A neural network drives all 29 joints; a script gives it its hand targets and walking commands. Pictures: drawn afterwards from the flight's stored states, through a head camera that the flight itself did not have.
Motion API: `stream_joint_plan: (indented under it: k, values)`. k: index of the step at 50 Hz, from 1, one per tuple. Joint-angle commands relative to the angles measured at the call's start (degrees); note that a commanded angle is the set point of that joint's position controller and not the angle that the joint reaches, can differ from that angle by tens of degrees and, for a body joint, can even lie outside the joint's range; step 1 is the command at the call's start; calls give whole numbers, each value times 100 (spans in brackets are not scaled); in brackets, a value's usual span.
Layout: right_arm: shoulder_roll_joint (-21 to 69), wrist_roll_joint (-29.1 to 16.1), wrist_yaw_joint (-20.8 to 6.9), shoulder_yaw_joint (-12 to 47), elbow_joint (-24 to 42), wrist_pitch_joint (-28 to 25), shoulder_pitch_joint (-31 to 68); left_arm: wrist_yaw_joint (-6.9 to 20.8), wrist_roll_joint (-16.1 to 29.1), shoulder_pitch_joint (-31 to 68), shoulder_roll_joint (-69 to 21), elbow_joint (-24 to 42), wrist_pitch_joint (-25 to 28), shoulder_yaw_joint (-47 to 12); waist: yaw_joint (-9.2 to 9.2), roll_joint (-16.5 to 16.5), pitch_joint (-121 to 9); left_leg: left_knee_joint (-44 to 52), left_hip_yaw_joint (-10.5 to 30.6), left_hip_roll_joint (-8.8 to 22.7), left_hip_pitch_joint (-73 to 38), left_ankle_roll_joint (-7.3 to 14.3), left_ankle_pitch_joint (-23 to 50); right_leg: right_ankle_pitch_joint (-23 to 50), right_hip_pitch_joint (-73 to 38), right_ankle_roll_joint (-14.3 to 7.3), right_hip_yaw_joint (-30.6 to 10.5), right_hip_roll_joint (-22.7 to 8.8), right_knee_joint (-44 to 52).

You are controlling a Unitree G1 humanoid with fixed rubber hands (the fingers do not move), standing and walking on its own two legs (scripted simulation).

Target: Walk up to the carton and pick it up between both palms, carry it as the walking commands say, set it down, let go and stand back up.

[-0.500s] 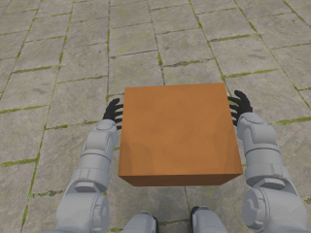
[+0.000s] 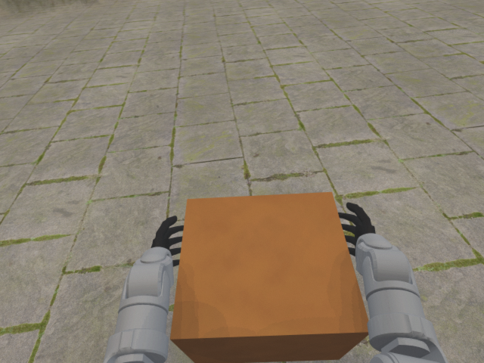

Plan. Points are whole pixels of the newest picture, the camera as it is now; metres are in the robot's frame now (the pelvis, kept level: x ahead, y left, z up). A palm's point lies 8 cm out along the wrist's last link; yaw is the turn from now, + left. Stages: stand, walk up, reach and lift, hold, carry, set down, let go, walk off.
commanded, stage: reach and lift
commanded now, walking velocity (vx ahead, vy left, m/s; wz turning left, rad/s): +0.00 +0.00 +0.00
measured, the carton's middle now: (263, 279) +0.29 +0.00 -0.03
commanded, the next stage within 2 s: hold in 1.12 s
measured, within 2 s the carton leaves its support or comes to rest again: neither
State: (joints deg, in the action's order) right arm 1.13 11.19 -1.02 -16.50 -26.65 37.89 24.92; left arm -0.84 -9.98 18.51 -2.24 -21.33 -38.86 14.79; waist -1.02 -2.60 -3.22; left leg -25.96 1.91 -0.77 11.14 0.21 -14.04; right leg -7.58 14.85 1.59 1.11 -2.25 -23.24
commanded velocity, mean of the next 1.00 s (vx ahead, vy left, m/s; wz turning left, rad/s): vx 0.00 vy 0.00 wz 0.00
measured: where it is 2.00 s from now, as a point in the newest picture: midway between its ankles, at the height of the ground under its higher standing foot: outside the picture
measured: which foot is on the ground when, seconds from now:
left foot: down 0.00-1.00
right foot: down 0.00-1.00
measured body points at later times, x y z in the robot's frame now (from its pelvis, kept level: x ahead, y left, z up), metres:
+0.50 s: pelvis +0.00 +0.01 +0.00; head -0.02 +0.00 +0.45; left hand +0.30 +0.18 +0.03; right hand +0.32 -0.18 +0.03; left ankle +0.00 +0.12 -0.74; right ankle +0.05 -0.14 -0.74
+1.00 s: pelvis +0.00 +0.00 +0.00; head -0.03 -0.01 +0.45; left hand +0.29 +0.18 +0.03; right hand +0.31 -0.18 +0.03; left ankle +0.00 +0.12 -0.74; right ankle +0.05 -0.14 -0.74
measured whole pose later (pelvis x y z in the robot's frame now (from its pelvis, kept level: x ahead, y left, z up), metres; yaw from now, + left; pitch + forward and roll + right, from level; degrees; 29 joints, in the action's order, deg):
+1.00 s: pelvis +0.00 +0.00 +0.00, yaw +0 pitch -1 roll -1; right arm 3.4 11.2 -2.3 -15.5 -17.2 40.3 18.2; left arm 0.1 -11.2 10.9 -5.1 -10.7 -41.3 14.8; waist -1.0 -2.2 -3.2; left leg -25.8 2.0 -0.7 10.9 0.5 -13.8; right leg -6.6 13.9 1.7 1.1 -2.1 -21.6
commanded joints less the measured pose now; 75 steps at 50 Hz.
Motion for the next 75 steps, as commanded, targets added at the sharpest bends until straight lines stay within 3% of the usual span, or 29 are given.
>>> stream_joint_plan:
  k: [1,10,11,16,19,23,27,33,37,41,48,52,56,64,67,72,73,75]
  values:
    - [6153,-1321,-1883,3160,1190,71,2358,2112,1647,4598,-5503,1816,293,-3552,-153,472,-2724,886,127,-376,-466,-36,1691,1758,-2529,-113,-316,787,261]
    - [5675,-1377,-1758,3461,1823,101,2043,1831,1590,3879,-5452,2039,118,-3915,-64,149,-2443,788,255,-292,-587,-150,2265,1612,-2263,-186,-395,823,232]
    - [5643,-1342,-1754,3382,1703,136,1879,1812,1559,3866,-5327,2049,103,-3881,-113,204,-2345,823,241,-296,-514,-150,2021,1488,-2307,-182,-384,818,254]
    - [5649,-1387,-1733,3483,1826,151,1884,1765,1468,3622,-5316,1991,88,-3843,24,191,-2267,798,236,-293,-547,-114,1918,1344,-2127,-188,-383,812,218]
    - [5645,-1425,-1690,3628,1984,162,1858,1749,1505,3533,-5263,2118,78,-3943,30,157,-2333,782,220,-303,-562,-106,2001,1563,-2194,-180,-408,803,204]
    - [5604,-1410,-1684,3590,2001,158,1859,1744,1457,3383,-5271,1928,46,-3894,24,172,-2127,824,248,-275,-482,-109,1766,1311,-2088,-198,-383,806,201]
    - [5639,-1414,-1708,3599,1833,174,1782,1761,1530,3662,-5238,2043,81,-3961,-51,141,-1998,877,234,-288,-358,-71,1343,1080,-2017,-221,-344,800,206]
    - [5814,-1353,-1780,3494,1570,197,2143,1843,1440,3992,-5201,1955,137,-3752,52,158,-1964,965,210,-285,-51,13,450,518,-2022,-199,-296,799,136]
    - [5745,-1361,-1796,3549,1765,146,2293,1898,1425,3714,-5335,1623,126,-3660,74,204,-1865,1006,256,-245,-1,34,499,549,-2069,-206,-276,805,150]
    - [5857,-1423,-1851,3671,1829,154,2080,1903,1482,3632,-5434,1881,149,-3853,109,158,-2173,969,230,-269,-299,-5,920,787,-2060,-209,-248,830,171]
    - [5905,-1418,-1817,3667,1867,226,1697,1892,1593,3612,-5375,2296,81,-4060,4,56,-2263,936,218,-308,-422,-70,1366,1156,-2160,-204,-272,841,237]
    - [5756,-1359,-1790,3587,1762,245,1550,1883,1549,3447,-5339,2116,13,-4024,-114,-13,-2054,1030,253,-267,-351,-77,1167,1010,-2150,-216,-232,844,246]
    - [5796,-1403,-1791,3685,1998,211,1815,1899,1569,3426,-5378,2050,36,-3970,-37,179,-2105,1008,265,-293,-267,-17,1023,940,-2176,-207,-273,820,215]
    - [5835,-1373,-1790,3667,1876,240,1646,1899,1601,3591,-5335,2277,47,-4086,-80,19,-2146,1001,248,-323,-274,-40,1037,991,-2215,-222,-272,815,246]
    - [5847,-1372,-1766,3671,1869,249,1709,1921,1559,3387,-5380,1966,3,-3975,-61,131,-1939,1026,235,-321,-160,-4,848,874,-2206,-213,-275,801,260]
    - [5925,-1345,-1784,3656,1834,273,1703,1942,1575,3519,-5303,2141,38,-3948,-7,213,-2018,1028,226,-327,-143,4,883,874,-2197,-197,-286,803,258]
    - [5904,-1345,-1785,3630,1841,264,1729,1939,1584,3653,-5322,2222,44,-3995,-52,38,-2021,1036,214,-342,-138,0,790,842,-2187,-204,-274,799,243]
    - [5835,-1386,-1789,3686,1907,244,1723,1924,1606,3552,-5373,2125,60,-3997,-99,83,-2008,1056,282,-274,-164,11,806,849,-2163,-204,-229,820,210]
